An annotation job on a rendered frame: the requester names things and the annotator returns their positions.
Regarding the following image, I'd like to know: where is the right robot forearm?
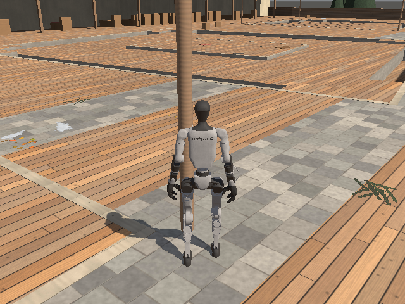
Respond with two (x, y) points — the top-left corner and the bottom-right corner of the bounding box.
(224, 155), (236, 186)

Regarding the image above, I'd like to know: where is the robot left thigh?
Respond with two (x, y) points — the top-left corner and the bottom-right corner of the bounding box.
(181, 177), (194, 225)

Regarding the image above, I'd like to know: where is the left robot hand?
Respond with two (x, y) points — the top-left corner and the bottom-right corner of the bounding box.
(167, 182), (181, 200)

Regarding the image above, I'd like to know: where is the robot right upper arm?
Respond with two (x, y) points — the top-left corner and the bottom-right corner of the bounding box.
(216, 128), (230, 163)

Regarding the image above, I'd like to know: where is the right robot hand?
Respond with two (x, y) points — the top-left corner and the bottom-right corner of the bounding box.
(222, 185), (237, 203)

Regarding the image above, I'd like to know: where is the left robot forearm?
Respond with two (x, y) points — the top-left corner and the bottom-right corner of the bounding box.
(168, 154), (181, 184)

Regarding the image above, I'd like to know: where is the right robot foot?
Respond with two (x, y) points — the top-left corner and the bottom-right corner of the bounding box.
(211, 242), (220, 258)

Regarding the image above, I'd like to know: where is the robot left upper arm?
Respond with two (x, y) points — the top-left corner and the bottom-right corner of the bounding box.
(174, 128), (189, 163)

